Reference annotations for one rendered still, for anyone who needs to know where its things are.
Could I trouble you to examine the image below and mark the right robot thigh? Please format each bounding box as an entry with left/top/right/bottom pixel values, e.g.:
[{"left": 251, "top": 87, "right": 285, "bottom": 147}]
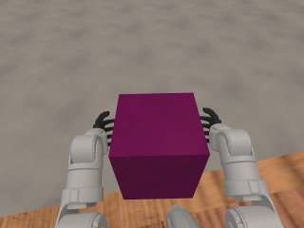
[{"left": 166, "top": 207, "right": 200, "bottom": 228}]

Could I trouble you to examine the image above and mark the robot left upper arm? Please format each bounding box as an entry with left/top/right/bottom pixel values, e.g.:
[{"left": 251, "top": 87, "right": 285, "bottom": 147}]
[{"left": 56, "top": 212, "right": 108, "bottom": 228}]

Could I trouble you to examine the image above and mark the left robot forearm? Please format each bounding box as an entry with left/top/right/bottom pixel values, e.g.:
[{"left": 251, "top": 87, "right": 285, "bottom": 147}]
[{"left": 54, "top": 127, "right": 108, "bottom": 228}]

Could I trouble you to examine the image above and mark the robot right hand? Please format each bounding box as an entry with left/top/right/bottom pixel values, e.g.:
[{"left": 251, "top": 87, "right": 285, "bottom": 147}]
[{"left": 199, "top": 107, "right": 221, "bottom": 143}]

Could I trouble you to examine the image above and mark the carton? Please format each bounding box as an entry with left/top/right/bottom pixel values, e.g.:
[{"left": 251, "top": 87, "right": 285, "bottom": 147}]
[{"left": 108, "top": 92, "right": 210, "bottom": 200}]

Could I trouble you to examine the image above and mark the robot right shin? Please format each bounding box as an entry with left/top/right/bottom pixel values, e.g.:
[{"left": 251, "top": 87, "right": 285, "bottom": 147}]
[{"left": 171, "top": 204, "right": 181, "bottom": 210}]

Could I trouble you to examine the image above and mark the robot right upper arm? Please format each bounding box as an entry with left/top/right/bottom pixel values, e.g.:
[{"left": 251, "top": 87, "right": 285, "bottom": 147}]
[{"left": 224, "top": 205, "right": 283, "bottom": 228}]

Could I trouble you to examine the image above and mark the right robot forearm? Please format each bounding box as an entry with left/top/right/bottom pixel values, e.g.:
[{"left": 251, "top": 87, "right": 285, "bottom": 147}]
[{"left": 209, "top": 123, "right": 284, "bottom": 228}]

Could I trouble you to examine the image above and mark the robot left hand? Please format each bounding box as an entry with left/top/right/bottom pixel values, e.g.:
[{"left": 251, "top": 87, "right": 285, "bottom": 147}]
[{"left": 93, "top": 111, "right": 115, "bottom": 146}]

